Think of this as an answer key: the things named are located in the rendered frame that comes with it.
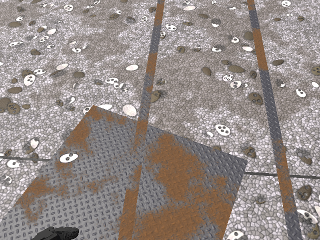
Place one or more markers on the left robot hand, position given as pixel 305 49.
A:
pixel 61 233

